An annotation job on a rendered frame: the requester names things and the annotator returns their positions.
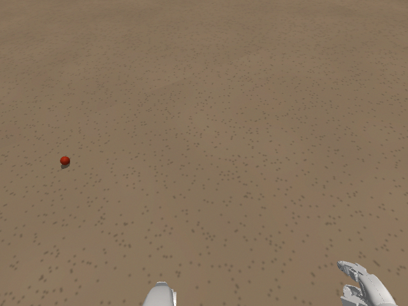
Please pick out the ball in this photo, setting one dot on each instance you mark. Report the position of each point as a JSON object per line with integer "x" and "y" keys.
{"x": 65, "y": 160}

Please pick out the right robot hand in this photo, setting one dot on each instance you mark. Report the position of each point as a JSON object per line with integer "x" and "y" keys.
{"x": 372, "y": 292}

